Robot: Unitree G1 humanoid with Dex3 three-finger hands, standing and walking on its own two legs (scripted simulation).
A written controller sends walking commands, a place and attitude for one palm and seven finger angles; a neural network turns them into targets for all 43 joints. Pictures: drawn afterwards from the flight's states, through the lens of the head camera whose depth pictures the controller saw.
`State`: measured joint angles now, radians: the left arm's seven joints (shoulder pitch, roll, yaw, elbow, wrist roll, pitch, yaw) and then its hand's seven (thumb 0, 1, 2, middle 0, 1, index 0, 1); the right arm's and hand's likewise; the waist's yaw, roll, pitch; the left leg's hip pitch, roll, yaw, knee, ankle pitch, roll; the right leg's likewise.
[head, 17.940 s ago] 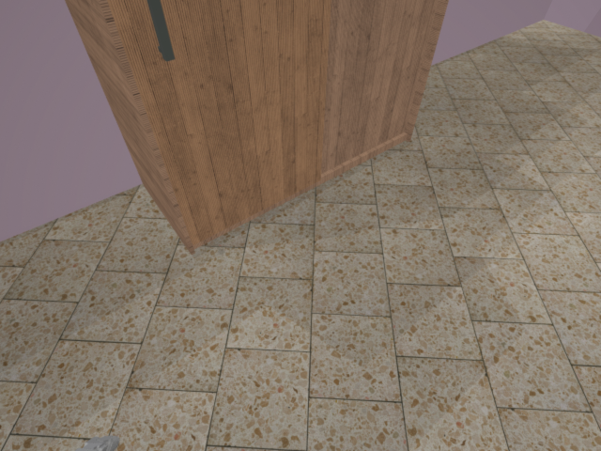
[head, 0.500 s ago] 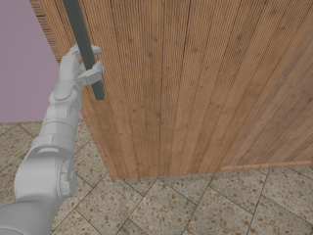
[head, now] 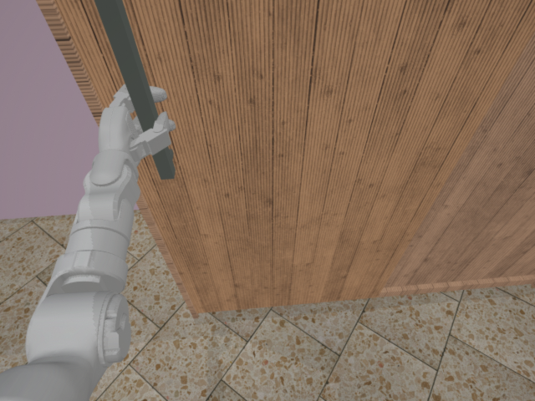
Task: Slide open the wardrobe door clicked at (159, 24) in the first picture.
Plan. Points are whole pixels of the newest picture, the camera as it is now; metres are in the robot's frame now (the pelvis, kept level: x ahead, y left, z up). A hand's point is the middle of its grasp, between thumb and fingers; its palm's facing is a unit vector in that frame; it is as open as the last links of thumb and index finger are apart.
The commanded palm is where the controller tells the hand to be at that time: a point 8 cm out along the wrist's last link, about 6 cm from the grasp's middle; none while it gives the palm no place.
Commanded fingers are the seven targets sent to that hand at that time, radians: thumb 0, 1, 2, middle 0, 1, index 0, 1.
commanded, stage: grip the handle and tug to test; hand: left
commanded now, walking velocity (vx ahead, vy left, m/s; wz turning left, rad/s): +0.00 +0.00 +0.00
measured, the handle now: (143, 88) +0.51 +0.18 +0.22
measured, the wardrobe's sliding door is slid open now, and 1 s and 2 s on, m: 0.00 0.01 0.04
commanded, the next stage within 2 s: tug the door sideways, standing still in 0.06 s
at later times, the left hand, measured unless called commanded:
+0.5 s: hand (163, 131) +0.46 +0.15 +0.18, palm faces +0.13 -0.99 -0.01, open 5.8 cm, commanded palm +0.44 +0.17 +0.18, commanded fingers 0.00 0.90 0.90 -0.45 -1.40 -0.45 -1.40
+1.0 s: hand (172, 132) +0.46 +0.14 +0.18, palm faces +0.14 -0.99 -0.05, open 6.0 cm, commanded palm +0.44 +0.13 +0.18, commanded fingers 0.00 0.90 0.90 -0.45 -1.40 -0.45 -1.40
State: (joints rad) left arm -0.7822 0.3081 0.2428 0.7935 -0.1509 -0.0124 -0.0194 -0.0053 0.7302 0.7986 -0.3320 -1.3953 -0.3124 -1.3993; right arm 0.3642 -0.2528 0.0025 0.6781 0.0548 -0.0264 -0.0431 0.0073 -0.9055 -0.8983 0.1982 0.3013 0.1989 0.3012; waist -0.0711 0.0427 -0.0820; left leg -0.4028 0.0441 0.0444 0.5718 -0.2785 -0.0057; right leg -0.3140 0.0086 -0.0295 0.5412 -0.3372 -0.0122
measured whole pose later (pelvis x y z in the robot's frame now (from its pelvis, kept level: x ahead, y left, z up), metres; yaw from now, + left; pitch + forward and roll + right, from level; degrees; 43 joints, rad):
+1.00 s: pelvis +0.00 +0.00 +0.00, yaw +4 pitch +7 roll -1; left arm -0.93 0.22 0.08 0.90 -0.16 -0.01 0.10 0.00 0.75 0.81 -0.32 -1.40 -0.25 -1.40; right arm 0.36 -0.24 0.00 0.78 0.03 -0.10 -0.03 0.01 -0.91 -0.90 0.20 0.30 0.20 0.30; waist -0.03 0.04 -0.06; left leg -0.44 0.01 -0.03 0.60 -0.27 -0.01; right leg -0.32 -0.02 -0.09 0.56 -0.36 -0.01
